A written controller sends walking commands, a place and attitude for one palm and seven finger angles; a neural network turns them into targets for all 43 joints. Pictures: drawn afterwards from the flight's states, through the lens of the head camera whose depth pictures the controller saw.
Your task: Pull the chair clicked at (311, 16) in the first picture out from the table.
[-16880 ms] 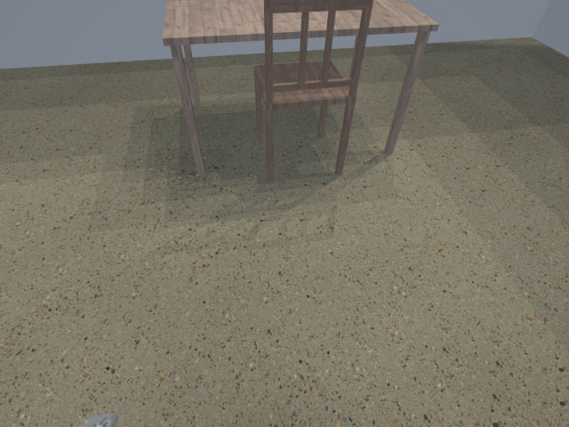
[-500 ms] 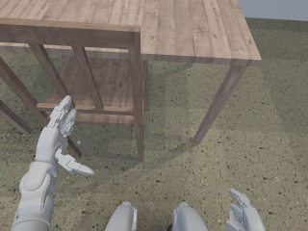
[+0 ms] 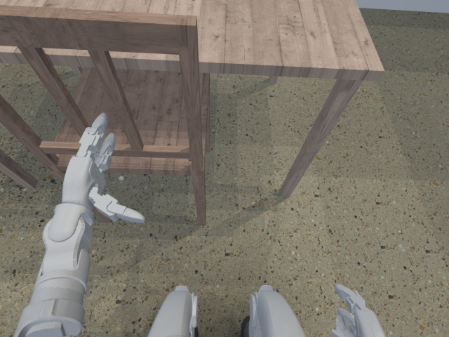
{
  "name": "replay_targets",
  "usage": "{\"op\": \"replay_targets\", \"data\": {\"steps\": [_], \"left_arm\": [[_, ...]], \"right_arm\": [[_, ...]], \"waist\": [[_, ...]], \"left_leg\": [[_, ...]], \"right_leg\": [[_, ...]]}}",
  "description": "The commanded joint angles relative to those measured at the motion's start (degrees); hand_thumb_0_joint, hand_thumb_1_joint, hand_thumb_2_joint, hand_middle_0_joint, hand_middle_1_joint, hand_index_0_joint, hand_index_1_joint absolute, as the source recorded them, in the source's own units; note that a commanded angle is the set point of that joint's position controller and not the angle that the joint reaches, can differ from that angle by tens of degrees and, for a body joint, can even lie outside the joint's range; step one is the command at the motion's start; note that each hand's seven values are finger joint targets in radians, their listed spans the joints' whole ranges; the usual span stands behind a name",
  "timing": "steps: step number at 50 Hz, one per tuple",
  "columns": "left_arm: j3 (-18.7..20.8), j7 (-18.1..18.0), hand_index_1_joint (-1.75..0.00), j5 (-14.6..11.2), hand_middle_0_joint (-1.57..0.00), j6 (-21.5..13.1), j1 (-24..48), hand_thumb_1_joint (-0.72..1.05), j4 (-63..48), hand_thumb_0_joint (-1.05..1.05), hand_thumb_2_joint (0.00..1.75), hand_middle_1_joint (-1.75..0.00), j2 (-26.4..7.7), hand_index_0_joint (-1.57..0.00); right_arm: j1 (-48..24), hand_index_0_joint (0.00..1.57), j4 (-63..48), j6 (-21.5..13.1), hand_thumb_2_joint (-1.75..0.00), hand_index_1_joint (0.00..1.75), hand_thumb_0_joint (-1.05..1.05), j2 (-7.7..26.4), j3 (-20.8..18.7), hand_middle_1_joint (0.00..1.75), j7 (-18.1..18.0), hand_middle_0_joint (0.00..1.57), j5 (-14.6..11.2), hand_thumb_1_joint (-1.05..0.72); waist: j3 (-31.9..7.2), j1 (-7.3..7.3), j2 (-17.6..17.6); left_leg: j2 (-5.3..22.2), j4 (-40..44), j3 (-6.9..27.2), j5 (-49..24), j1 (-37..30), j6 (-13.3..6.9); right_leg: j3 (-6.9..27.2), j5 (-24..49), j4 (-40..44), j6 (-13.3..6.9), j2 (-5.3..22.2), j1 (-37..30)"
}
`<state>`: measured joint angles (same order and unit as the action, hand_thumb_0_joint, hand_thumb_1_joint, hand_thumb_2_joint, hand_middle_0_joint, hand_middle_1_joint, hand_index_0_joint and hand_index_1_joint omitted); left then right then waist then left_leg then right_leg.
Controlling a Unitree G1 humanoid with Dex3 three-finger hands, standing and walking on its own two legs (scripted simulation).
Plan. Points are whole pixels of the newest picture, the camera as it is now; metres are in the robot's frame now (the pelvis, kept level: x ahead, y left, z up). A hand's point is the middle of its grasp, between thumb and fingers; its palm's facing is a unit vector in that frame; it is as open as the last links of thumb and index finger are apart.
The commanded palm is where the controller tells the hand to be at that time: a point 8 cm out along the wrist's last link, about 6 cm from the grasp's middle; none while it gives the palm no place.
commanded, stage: aim the fingers beside a spindle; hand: left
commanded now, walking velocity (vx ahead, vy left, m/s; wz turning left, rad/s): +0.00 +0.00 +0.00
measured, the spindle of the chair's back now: (68, 105) +0.53 +0.32 +0.04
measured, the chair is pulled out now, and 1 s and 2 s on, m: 0.00 0.00 -0.03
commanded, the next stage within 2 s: push the fingers through the gap in 0.70 s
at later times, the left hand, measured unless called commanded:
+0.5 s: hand (123, 177) +0.38 +0.19 +0.03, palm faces -0.01 -1.00 -0.04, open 16.9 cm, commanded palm +0.36 +0.24 +0.03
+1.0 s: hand (120, 170) +0.39 +0.20 +0.03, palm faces -0.02 -1.00 -0.04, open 16.9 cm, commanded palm +0.38 +0.24 +0.03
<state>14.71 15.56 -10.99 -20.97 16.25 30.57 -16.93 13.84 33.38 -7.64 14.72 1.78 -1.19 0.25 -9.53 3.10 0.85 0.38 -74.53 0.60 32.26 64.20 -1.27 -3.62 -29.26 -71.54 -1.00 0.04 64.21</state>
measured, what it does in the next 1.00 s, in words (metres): stands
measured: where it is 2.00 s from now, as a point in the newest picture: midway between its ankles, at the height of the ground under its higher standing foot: outside the picture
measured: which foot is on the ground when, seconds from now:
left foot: down 0.00-1.00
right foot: down 0.00-1.00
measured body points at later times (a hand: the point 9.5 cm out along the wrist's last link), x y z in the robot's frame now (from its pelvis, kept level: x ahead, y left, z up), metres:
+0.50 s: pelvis +0.00 +0.00 +0.00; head +0.11 +0.01 +0.43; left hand +0.37 +0.24 +0.03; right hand +0.13 -0.26 -0.11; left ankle +0.03 +0.10 -0.62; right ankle +0.04 -0.12 -0.62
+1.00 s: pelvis +0.00 +0.00 +0.00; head +0.11 +0.02 +0.43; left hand +0.39 +0.25 +0.03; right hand +0.13 -0.25 -0.11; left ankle +0.03 +0.10 -0.62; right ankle +0.04 -0.12 -0.62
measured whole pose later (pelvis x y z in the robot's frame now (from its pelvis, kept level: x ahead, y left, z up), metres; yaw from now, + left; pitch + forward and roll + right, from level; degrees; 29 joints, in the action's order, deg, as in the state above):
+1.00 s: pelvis +0.00 +0.00 +0.00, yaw +0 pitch +23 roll -3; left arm 15.8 15.6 -10.6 -23.0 22.1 37.1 -18.5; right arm 13.2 34.4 -5.5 14.7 2.0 -1.3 0.1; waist -9.4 3.6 0.9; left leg 0.4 -75.7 1.2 32.2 66.3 -1.2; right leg -4.2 -29.1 -72.3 -1.1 0.0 66.0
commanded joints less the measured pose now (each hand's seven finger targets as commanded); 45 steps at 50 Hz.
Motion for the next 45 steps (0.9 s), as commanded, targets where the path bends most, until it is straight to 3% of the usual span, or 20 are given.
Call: {"op": "replay_targets", "data": {"steps": [1,2,4,6,9,10,13,17,21,23,24,25,28,31,33,36,38,40,42,45], "left_arm": [[3.4,-0.7,-0.08,-0.8,-0.06,-4.9,15.9,-0.5,-11.7,0.0,0.3,-0.08,-10.7,-0.06],[4.6,-0.8,-0.08,-0.6,-0.06,-5.2,15.6,-0.5,-11.2,0.0,0.3,-0.08,-11.8,-0.06],[2.6,-1.0,-0.08,-0.4,-0.06,-5.5,18.1,-0.5,-10.2,0.0,0.3,-0.08,-9.9,-0.06],[3.0,-1.3,-0.08,-0.2,-0.06,-5.6,19.8,-0.5,-8.3,0.0,0.3,-0.08,-10.5,-0.06],[5.8,-1.4,-0.08,-0.3,-0.06,-5.7,16.2,-0.5,-8.8,0.0,0.3,-0.08,-12.9,-0.06],[4.7,-1.3,-0.08,-0.4,-0.06,-5.6,15.5,-0.5,-9.6,0.0,0.3,-0.08,-11.5,-0.06],[5.7,-1.1,-0.08,-0.7,-0.06,-5.5,14.0,-0.5,-9.6,0.0,0.3,-0.08,-12.7,-0.06],[2.5,-1.2,-0.08,-0.6,-0.06,-5.8,17.3,-0.5,-10.2,0.0,0.3,-0.08,-9.5,-0.06],[4.6,-1.3,-0.08,-1.1,-0.06,-6.9,17.0,-0.5,-10.3,0.0,0.3,-0.08,-11.6,-0.06],[4.3,-1.0,-0.08,-0.6,-0.06,-7.4,16.2,-0.5,-10.2,0.0,0.3,-0.08,-11.6,-0.06],[2.8,-0.8,-0.08,-0.8,-0.06,-7.3,17.2,-0.5,-10.4,0.0,0.3,-0.08,-10.2,-0.06],[3.5,-0.8,-0.08,-0.6,-0.06,-7.3,16.5,-0.5,-9.9,0.0,0.3,-0.08,-11.0,-0.06],[2.1,-0.9,-0.08,-0.5,-0.06,-6.7,15.4,-0.5,-9.3,0.0,0.3,-0.08,-9.3,-0.06],[3.5,-0.9,-0.08,-0.7,-0.06,-6.0,16.9,-0.5,-6.4,0.0,0.3,-0.08,-10.7,-0.06],[5.7,-0.9,-0.08,-0.6,-0.06,-6.4,16.7,-0.5,-7.0,0.0,0.3,-0.08,-13.1,-0.06],[5.7,-0.9,-0.08,-0.9,-0.06,-7.4,15.2,-0.5,-10.8,0.0,0.3,-0.08,-13.0,-0.06],[5.5,-0.8,-0.08,-1.1,-0.06,-7.6,15.6,-0.5,-12.5,0.0,0.3,-0.08,-13.1,-0.06],[3.8,-0.6,-0.08,-1.1,-0.06,-7.1,15.1,-0.5,-11.2,0.0,0.3,-0.08,-10.9,-0.06],[2.3,-0.3,-0.08,-0.9,-0.06,-6.6,19.9,-0.5,-8.7,0.0,0.3,-0.08,-10.2,-0.06],[3.6,0.0,-0.08,-0.9,-0.06,-6.0,22.3,-0.5,-4.7,0.0,0.3,-0.08,-11.8,-0.06]], "right_arm": [[2.6,0.2,-6.4,-1.7,-0.9,0.3,0.0,9.0,-3.8,0.3,-0.6,0.2,-0.1,-0.9],[2.9,0.2,-6.3,-1.4,-0.9,0.3,0.0,9.1,-3.8,0.3,-0.6,0.2,0.0,-0.9],[2.7,0.2,-6.0,-1.0,-0.9,0.3,0.0,8.8,-3.8,0.3,-0.4,0.2,0.0,-0.9],[3.0,0.2,-5.6,-0.9,-0.9,0.3,0.0,9.0,-3.7,0.3,-0.5,0.2,0.0,-0.9],[3.0,0.2,-6.2,-0.2,-0.9,0.3,0.0,9.2,-3.9,0.3,-0.3,0.2,0.0,-0.9],[3.0,0.2,-6.6,0.0,-0.9,0.3,0.0,8.9,-3.9,0.3,-0.2,0.2,0.0,-0.9],[3.0,0.2,-6.7,0.6,-0.9,0.3,0.0,8.8,-3.9,0.3,0.0,0.2,-0.2,-0.9],[2.8,0.2,-6.2,0.6,-0.9,0.3,0.0,8.7,-3.9,0.3,-0.2,0.2,-0.3,-0.9],[2.8,0.2,-5.9,0.3,-0.9,0.3,0.0,8.9,-4.0,0.3,-0.6,0.2,-0.3,-0.9],[2.6,0.2,-5.8,0.3,-0.9,0.3,0.0,8.8,-3.9,0.3,-0.6,0.2,-0.2,-0.9],[2.5,0.2,-5.8,0.2,-0.9,0.3,0.0,8.6,-3.8,0.3,-0.5,0.2,-0.3,-0.9],[2.5,0.2,-5.7,0.3,-0.9,0.3,0.0,8.8,-3.9,0.3,-0.6,0.2,-0.3,-0.9],[2.5,0.2,-5.9,0.3,-0.9,0.3,0.0,8.7,-3.9,0.3,-0.5,0.2,-0.3,-0.9],[2.3,0.2,-5.6,0.5,-0.9,0.3,0.0,9.0,-3.7,0.3,-0.6,0.2,-0.4,-0.9],[1.9,0.2,-6.0,0.6,-0.9,0.3,0.0,9.0,-3.7,0.3,-0.7,0.2,-0.4,-0.9],[1.8,0.2,-7.0,0.5,-0.9,0.3,0.0,8.7,-3.7,0.3,-0.6,0.2,-0.2,-0.9],[1.8,0.2,-6.6,0.5,-0.9,0.3,0.0,8.6,-3.7,0.3,-0.4,0.2,-0.2,-0.9],[2.0,0.2,-6.6,0.6,-0.9,0.3,0.0,8.6,-3.8,0.3,-0.4,0.2,-0.3,-0.9],[2.1,0.2,-5.3,0.5,-0.9,0.3,0.0,8.8,-3.6,0.3,-0.7,0.2,-0.3,-0.9],[2.4,0.2,-4.5,0.3,-0.9,0.3,0.0,9.3,-3.6,0.3,-1.3,0.2,-0.5,-0.9]], "waist": [[-24.2,-0.09,4.5],[-24.9,-0.26,3.6],[-24.2,0.73,3.3],[-22.8,1.14,2.6],[-25.1,-0.46,2.7],[-26.3,-0.4,2.3],[-25.3,-0.6,2.2],[-22.9,1.24,2.5],[-23.3,0.91,0.9],[-23.3,0.19,3.9],[-23.0,0.81,3.0],[-23.0,0.36,3.5],[-23.1,0.53,3.5],[-20.4,1.11,1.6],[-22.1,0.22,1.7],[-25.4,-0.65,4.3],[-26.2,-0.48,4.8],[-24.8,0.37,3.1],[-21.9,2.24,2.7],[-19.7,2.59,0.6]], "left_leg": [[-0.2,10.2,2.3,-18.0,-15.2,0.5],[-0.1,10.2,2.5,-19.4,-15.9,0.6],[-0.1,9.6,2.3,-17.6,-14.5,0.5],[-0.1,9.5,2.5,-16.1,-13.1,0.3],[-0.2,9.9,1.9,-17.7,-13.8,0.4],[-0.4,9.8,1.7,-18.4,-13.8,0.2],[-0.3,10.1,1.4,-18.2,-12.7,0.2],[-0.1,10.2,1.8,-15.6,-13.1,0.1],[-0.3,9.6,1.5,-14.8,-11.5,-0.3],[-0.4,10.2,1.4,-15.3,-12.9,0.1],[-0.4,10.2,1.5,-14.8,-12.9,0.0],[-0.3,10.3,1.7,-14.6,-13.2,0.2],[-0.3,10.3,1.8,-15.8,-13.9,0.2],[-0.4,9.9,1.6,-12.9,-10.7,-0.1],[-0.5,9.7,1.3,-12.7,-10.1,-0.1],[-0.5,9.8,1.4,-17.2,-13.2,0.1],[-0.3,9.9,1.5,-18.5,-14.8,0.3],[-0.2,10.0,1.7,-17.7,-14.1,0.2],[-0.1,9.6,2.1,-14.7,-12.7,0.1],[-0.2,9.5,2.0,-11.0,-10.0,-0.2]], "right_leg": [[2.0,12.4,8.2,-1.2,-0.5,-12.5],[1.9,13.5,8.0,-1.2,-0.5,-12.7],[2.2,12.3,8.1,-0.8,-0.5,-11.8],[2.1,11.0,8.1,-0.9,-0.6,-11.0],[2.4,12.8,8.1,-1.0,-0.5,-13.5],[2.6,14.0,8.2,-0.9,-0.5,-14.9],[2.8,14.5,8.4,-0.9,-0.6,-15.7],[2.5,11.6,9.2,-0.7,-0.6,-12.7],[3.1,11.5,9.4,-0.7,-0.7,-14.3],[3.0,11.5,9.3,-0.9,-0.5,-14.0],[2.9,11.1,9.4,-0.8,-0.5,-13.8],[2.8,10.5,9.5,-0.9,-0.5,-13.4],[2.6,11.5,9.3,-0.9,-0.4,-13.0],[2.7,9.4,9.7,-0.8,-0.5,-12.4],[3.3,9.5,9.5,-0.8,-0.4,-13.9],[3.1,13.4,8.5,-1.1,-0.5,-15.2],[3.0,14.4,8.7,-1.0,-0.5,-15.5],[2.7,13.6,8.9,-0.8,-0.6,-14.7],[2.6,10.7,9.3,-0.6,-0.6,-11.7],[2.9,7.5,10.2,-0.6,-0.5,-11.0]]}}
